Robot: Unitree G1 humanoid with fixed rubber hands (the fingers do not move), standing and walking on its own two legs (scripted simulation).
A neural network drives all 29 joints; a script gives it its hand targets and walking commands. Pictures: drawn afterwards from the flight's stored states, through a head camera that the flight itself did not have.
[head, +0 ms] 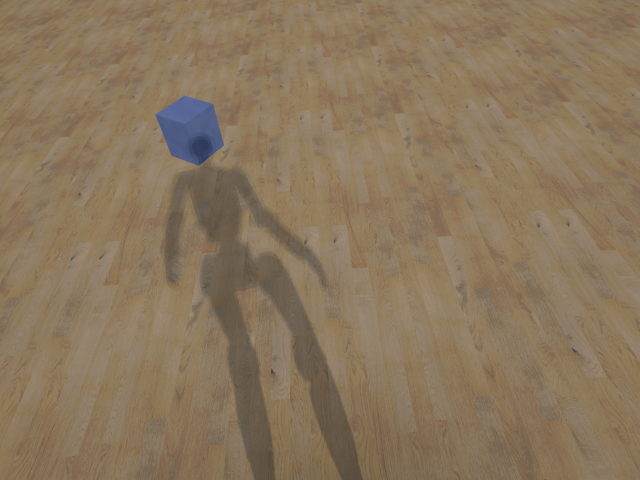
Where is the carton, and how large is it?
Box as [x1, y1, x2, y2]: [155, 96, 223, 165]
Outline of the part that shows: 183,96 155,114 171,155 198,165 222,146 223,143 213,105 211,103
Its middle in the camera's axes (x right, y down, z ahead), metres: -0.68 -0.59 +2.07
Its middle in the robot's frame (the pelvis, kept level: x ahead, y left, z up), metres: +1.89 +0.70 -0.64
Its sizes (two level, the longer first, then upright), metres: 0.210 0.200 0.250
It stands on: the floor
